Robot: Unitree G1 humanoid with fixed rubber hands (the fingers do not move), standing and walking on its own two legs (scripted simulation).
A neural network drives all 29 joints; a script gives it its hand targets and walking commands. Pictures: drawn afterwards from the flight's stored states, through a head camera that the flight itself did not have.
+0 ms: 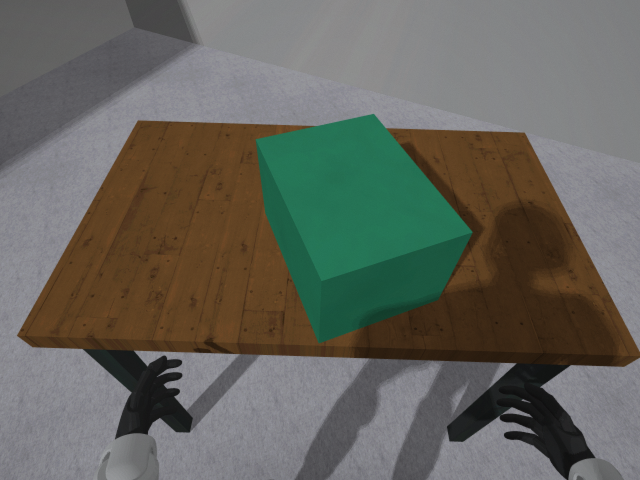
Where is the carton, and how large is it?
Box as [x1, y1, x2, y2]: [256, 114, 472, 342]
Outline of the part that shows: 373,114 256,139 265,213 318,342 321,342 436,300 440,295 472,232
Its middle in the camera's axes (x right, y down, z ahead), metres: +0.05 -0.02 +0.60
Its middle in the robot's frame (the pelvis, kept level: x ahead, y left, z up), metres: +0.46 -0.03 +0.03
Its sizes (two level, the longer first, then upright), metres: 0.275 0.203 0.167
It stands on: a table, 0.72 m high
